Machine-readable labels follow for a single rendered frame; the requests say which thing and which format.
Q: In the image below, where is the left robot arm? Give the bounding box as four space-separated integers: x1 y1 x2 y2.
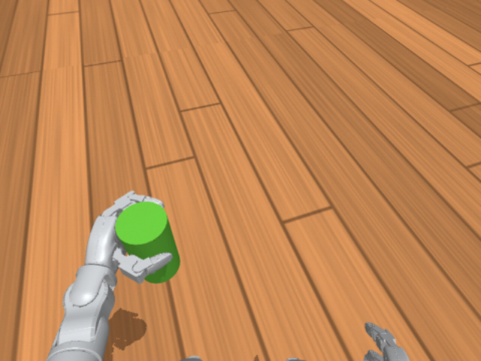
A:
46 264 117 361

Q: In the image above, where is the right robot hand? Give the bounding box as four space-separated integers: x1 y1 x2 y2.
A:
363 322 410 361

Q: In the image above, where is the left robot hand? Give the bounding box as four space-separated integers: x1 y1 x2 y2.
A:
85 191 173 284

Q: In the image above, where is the can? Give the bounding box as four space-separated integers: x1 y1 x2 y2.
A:
115 202 180 284

